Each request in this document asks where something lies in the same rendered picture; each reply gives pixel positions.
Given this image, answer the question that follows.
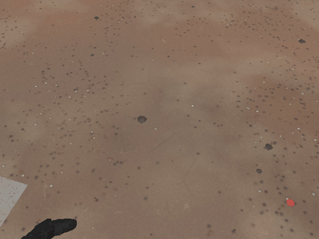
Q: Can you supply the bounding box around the left robot hand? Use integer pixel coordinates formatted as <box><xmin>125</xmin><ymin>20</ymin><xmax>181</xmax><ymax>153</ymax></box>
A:
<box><xmin>21</xmin><ymin>219</ymin><xmax>77</xmax><ymax>239</ymax></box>

